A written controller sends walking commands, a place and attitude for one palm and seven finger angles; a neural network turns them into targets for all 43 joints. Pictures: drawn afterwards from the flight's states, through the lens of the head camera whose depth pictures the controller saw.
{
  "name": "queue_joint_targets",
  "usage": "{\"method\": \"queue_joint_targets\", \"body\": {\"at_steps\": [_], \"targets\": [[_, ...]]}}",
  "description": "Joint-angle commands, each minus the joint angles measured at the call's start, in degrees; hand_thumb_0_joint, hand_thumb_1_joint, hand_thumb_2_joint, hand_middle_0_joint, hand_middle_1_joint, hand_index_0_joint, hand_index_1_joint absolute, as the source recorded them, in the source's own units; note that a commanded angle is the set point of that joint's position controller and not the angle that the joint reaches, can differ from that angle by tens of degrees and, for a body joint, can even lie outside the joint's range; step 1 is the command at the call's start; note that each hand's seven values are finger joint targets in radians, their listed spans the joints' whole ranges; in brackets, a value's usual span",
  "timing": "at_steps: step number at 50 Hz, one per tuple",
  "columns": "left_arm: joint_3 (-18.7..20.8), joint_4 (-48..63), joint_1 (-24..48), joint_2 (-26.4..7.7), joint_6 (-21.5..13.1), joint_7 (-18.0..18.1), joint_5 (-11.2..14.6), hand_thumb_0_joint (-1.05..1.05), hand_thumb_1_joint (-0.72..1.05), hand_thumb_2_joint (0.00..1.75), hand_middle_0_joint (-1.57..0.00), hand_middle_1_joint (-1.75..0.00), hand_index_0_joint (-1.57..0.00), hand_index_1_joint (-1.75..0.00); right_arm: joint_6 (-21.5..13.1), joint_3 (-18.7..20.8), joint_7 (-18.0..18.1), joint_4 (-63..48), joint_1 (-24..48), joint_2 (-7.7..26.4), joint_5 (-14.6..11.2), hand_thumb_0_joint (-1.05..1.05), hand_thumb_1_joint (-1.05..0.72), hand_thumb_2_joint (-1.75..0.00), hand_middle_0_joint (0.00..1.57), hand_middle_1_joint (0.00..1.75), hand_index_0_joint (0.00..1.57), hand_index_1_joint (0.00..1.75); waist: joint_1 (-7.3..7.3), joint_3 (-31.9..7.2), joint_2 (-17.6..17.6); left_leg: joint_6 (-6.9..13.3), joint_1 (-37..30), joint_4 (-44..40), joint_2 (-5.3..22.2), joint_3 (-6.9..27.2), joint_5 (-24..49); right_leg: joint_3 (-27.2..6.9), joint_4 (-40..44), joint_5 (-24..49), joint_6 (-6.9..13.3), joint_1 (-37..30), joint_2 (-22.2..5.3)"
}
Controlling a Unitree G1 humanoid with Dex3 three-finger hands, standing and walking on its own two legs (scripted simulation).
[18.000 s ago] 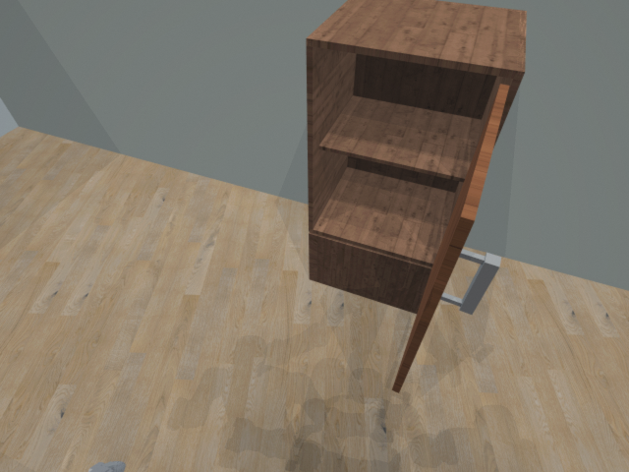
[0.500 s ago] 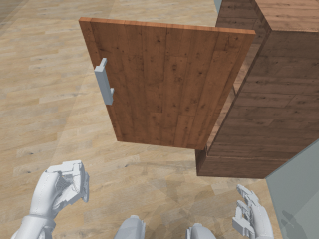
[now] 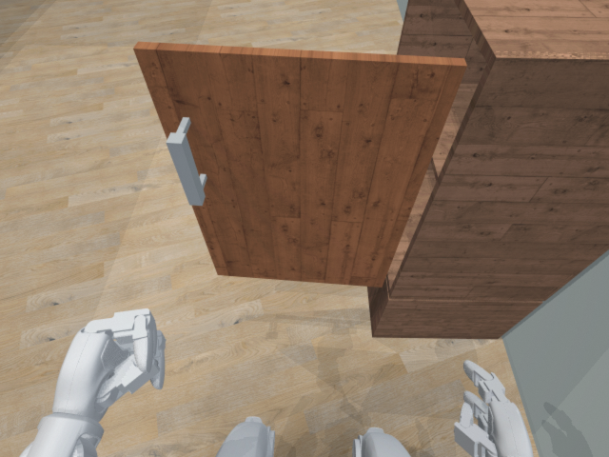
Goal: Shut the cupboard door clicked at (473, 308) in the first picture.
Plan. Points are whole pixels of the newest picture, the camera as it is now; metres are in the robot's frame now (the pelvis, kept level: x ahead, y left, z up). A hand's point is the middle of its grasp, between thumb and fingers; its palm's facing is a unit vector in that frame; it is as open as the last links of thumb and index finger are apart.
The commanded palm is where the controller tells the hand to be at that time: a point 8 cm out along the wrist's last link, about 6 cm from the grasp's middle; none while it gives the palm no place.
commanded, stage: bring the fist close to the handle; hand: left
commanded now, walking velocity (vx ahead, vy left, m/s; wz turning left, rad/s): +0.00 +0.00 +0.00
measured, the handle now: (191, 163) +0.53 +0.21 +0.05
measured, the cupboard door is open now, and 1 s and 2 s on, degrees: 86 86 83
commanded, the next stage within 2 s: push the door shut along its arc in 1.46 s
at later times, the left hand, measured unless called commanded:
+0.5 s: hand (174, 286) +0.31 +0.18 +0.05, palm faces -0.05 -1.00 -0.06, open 3.1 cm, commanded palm +0.30 +0.24 +0.06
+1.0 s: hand (191, 218) +0.42 +0.19 +0.06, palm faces -0.05 -1.00 -0.04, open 3.1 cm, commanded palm +0.41 +0.23 +0.06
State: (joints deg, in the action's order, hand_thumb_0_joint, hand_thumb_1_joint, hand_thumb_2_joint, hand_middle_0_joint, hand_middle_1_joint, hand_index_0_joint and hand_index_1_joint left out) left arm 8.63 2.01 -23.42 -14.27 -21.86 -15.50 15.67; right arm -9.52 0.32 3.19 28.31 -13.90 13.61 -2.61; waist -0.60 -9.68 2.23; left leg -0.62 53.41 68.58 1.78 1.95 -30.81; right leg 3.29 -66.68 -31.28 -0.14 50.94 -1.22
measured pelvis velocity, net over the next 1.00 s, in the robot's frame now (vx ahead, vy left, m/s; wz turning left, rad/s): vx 0.00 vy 0.01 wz -0.02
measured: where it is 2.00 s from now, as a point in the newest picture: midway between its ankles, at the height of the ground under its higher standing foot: outside the picture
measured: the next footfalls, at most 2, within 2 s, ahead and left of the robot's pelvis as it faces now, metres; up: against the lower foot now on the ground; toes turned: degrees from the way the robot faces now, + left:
none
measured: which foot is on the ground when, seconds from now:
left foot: down 0.00-1.00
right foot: down 0.00-1.00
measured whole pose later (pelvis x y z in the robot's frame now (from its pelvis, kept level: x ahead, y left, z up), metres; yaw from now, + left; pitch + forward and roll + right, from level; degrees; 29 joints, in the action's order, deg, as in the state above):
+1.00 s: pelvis +0.00 +0.01 +0.00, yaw -1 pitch +19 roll -2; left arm 15.7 -43.3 28.2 -19.5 -21.2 -14.6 10.2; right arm -3.9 -0.4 1.9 35.6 -15.6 14.5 -1.7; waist -4.4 -7.9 1.1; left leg 0.0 56.5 66.4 1.9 0.5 -28.9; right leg 1.8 -64.5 -28.8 -0.8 54.6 -1.1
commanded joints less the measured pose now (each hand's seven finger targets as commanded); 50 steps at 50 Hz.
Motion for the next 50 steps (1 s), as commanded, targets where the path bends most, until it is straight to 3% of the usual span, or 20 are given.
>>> {"method": "queue_joint_targets", "body": {"at_steps": [1, 3, 5, 8, 13, 15, 16, 20, 28, 34, 35, 38, 40, 42, 44, 48, 50], "targets": [[4.23, 11.23, 2.37, -6.73, -3.66, 0.09, 1.22, 0.0, 0.9, 0.9, -1.3, -1.5, -1.3, -1.5, -3.27, 2.81, 0.59, -9.27, 2.69, 7.27, 0.09, 0.0, -0.9, -0.9, 0.2, 0.3, 0.2, 0.3, -0.54, -10.66, -1.22, 1.95, -6.76, -10.03, -1.82, -0.49, 11.15, -1.44, 11.34, 8.68, 1.03, -8.1, 1.71], [4.39, 11.26, 2.87, -7.0, -3.55, -0.04, 1.42, 0.0, 0.9, 0.9, -1.3, -1.5, -1.3, -1.5, -3.36, 2.75, 0.59, -9.2, 2.65, 7.09, 0.08, 0.0, -0.9, -0.9, 0.2, 0.3, 0.2, 0.3, -0.63, -10.21, -0.73, 1.87, -6.45, -9.81, -1.9, -0.61, 10.91, -1.79, 11.69, 8.36, 0.96, -8.18, 1.59], [5.11, 11.56, 7.84, -8.73, -3.97, 0.48, 0.93, 0.0, 0.9, 0.9, -1.3, -1.5, -1.3, -1.5, -3.52, 2.47, 0.83, -8.34, 2.36, 7.62, 0.42, 0.0, -0.9, -0.9, 0.2, 0.3, 0.2, 0.3, -1.53, -9.29, -0.25, 2.0, -6.42, -9.2, -1.63, -0.23, 10.88, -1.49, 11.05, 8.34, 1.09, -6.4, 1.86], [3.84, 9.84, 13.39, -7.61, -4.2, 0.64, 0.6, 0.0, 0.9, 0.9, -1.3, -1.5, -1.3, -1.5, -4.1, 2.23, 0.81, -7.46, 1.97, 7.8, 0.5, 0.0, -0.9, -0.9, 0.2, 0.3, 0.2, 0.3, -2.27, -10.2, 0.64, 1.95, -7.32, -9.03, -1.62, 0.04, 10.87, -1.02, 10.45, 8.44, 1.1, -4.6, 1.81], [3.36, 6.24, 18.67, -7.71, -1.58, 0.66, -0.07, 0.0, 0.9, 0.9, -1.3, -1.5, -1.3, -1.5, -3.91, 2.18, 0.72, -7.03, 1.62, 8.39, 0.33, 0.0, -0.9, -0.9, 0.2, 0.3, 0.2, 0.3, -1.96, -12.7, 1.65, 1.85, -9.1, -10.15, -1.57, 0.06, 12.49, -0.56, 10.41, 10.39, 1.18, -5.83, 1.72], [5.83, 3.28, 20.47, -9.84, -0.14, 1.21, -0.2, 0.0, 0.9, 0.9, -1.3, -1.5, -1.3, -1.5, -3.39, 2.24, 0.83, -6.41, 0.87, 8.65, 0.46, 0.0, -0.9, -0.9, 0.2, 0.3, 0.2, 0.3, -1.71, -13.44, -0.67, 1.94, -8.63, -10.07, -1.49, -0.02, 13.32, -0.85, 10.79, 11.53, 1.08, -7.37, 1.83], [4.68, 2.52, 22.86, -8.62, 0.33, 1.25, -0.31, 0.0, 0.9, 0.9, -1.3, -1.5, -1.3, -1.5, -3.06, 2.04, 0.73, -6.49, 1.21, 8.45, 0.42, 0.0, -0.9, -0.9, 0.2, 0.3, 0.2, 0.3, -1.99, -13.48, 0.07, 1.95, -8.53, -10.3, -1.7, -0.33, 13.04, -1.04, 11.09, 11.55, 0.94, -7.6, 1.63], [7.71, -2.26, 29.04, -11.25, 1.02, 2.06, -0.55, 0.0, 0.9, 0.9, -1.3, -1.5, -1.3, -1.5, -2.05, 2.06, 0.66, -5.44, 0.54, 8.77, 0.59, 0.0, -0.9, -0.9, 0.2, 0.3, 0.2, 0.3, -1.63, -13.93, -0.49, 1.78, -8.68, -10.85, -1.5, -0.47, 14.43, -1.21, 11.2, 13.32, 1.07, -8.96, 1.65], [6.62, -9.45, 36.67, -9.88, -0.38, 1.41, -1.02, 0.0, 0.9, 0.9, -1.3, -1.5, -1.3, -1.5, -0.71, 2.63, -0.35, -3.66, -1.02, 8.88, 0.61, 0.0, -0.9, -0.9, 0.2, 0.3, 0.2, 0.3, -2.01, -16.71, 0.29, 1.44, -11.91, -11.49, -1.24, -1.01, 19.71, -1.05, 10.75, 19.72, 1.12, -10.09, 1.42], [7.9, -15.85, 48.23, -11.93, -1.82, 1.79, -1.79, 0.0, 0.9, 0.9, -1.3, -1.5, -1.3, -1.5, 0.79, 2.79, -0.47, -1.88, -1.76, 9.36, 0.62, 0.0, -0.9, -0.9, 0.2, 0.3, 0.2, 0.3, -3.01, -15.4, -0.54, 1.41, -10.77, -11.75, -1.17, -0.98, 17.04, -1.43, 11.2, 17.14, 1.05, -8.55, 1.33], [9.38, -17.21, 49.93, -13.83, -2.1, 1.97, -1.98, 0.0, 0.9, 0.9, -1.3, -1.5, -1.3, -1.5, 1.06, 2.81, -0.26, -1.46, -2.19, 9.55, 0.74, 0.0, -0.9, -0.9, 0.2, 0.3, 0.2, 0.3, -2.87, -15.49, -0.94, 1.53, -10.17, -11.46, -1.15, -0.93, 16.94, -1.71, 11.13, 17.05, 1.17, -8.96, 1.42], [8.1, -19.79, 57.79, -13.13, -3.28, 1.76, -2.65, 0.0, 0.9, 0.9, -1.3, -1.5, -1.3, -1.5, 1.47, 2.81, -0.18, -0.28, -2.67, 9.31, 0.77, 0.0, -0.9, -0.9, 0.2, 0.3, 0.2, 0.3, -3.86, -17.96, 1.31, 1.46, -12.42, -11.15, -1.06, -0.92, 17.54, -1.83, 10.89, 17.22, 1.13, -7.39, 1.32], [10.05, -22.92, 58.85, -15.88, -3.44, 1.47, -3.09, 0.0, 0.9, 0.9, -1.3, -1.5, -1.3, -1.5, 1.92, 2.88, -0.19, 0.21, -3.63, 9.81, 0.82, 0.0, -0.9, -0.9, 0.2, 0.3, 0.2, 0.3, -3.24, -19.08, 2.06, 1.27, -12.98, -11.29, -0.9, -0.49, 18.58, -1.67, 10.51, 17.49, 1.49, -7.6, 1.55], [8.61, -25.62, 63.19, -14.27, -3.41, 1.08, -3.18, 0.0, 0.9, 0.9, -1.3, -1.5, -1.3, -1.5, 2.3, 2.85, -0.3, 0.91, -4.03, 9.61, 0.8, 0.0, -0.9, -0.9, 0.2, 0.3, 0.2, 0.3, -4.26, -19.59, 1.63, 1.29, -13.48, -11.07, -0.83, -0.5, 18.93, -1.67, 10.6, 18.08, 1.25, -6.72, 1.52], [9.3, -29.11, 65.51, -15.11, -3.24, 0.95, -3.45, 0.0, 0.9, 0.9, -1.3, -1.5, -1.3, -1.5, 2.77, 2.85, -0.46, 1.36, -4.62, 9.78, 0.88, 0.0, -0.9, -0.9, 0.2, 0.3, 0.2, 0.3, -4.12, -19.75, 2.27, 1.17, -13.14, -11.03, -0.91, -0.41, 18.59, -1.68, 10.61, 17.65, 1.35, -6.26, 1.49], [10.26, -36.64, 72.07, -16.36, -2.99, 1.17, -4.48, 0.0, 0.9, 0.9, -1.3, -1.5, -1.3, -1.5, 4.1, 2.86, -0.77, 2.3, -6.4, 10.11, 1.02, 0.0, -0.9, -0.9, 0.2, 0.3, 0.2, 0.3, -5.18, -19.39, 0.31, 1.27, -12.18, -10.64, -0.74, 0.03, 18.54, -1.54, 10.46, 17.72, 1.29, -4.9, 1.74], [11.34, -38.08, 76.03, -18.07, -3.73, 1.32, -5.1, 0.0, 0.9, 0.9, -1.3, -1.5, -1.3, -1.5, 4.63, 2.87, -0.9, 2.71, -7.19, 10.27, 1.25, 0.0, -0.9, -0.9, 0.2, 0.3, 0.2, 0.3, -5.08, -20.7, 2.52, 1.3, -12.94, -10.21, -0.82, 0.14, 19.45, -1.6, 9.96, 18.08, 1.51, -4.17, 1.82]]}}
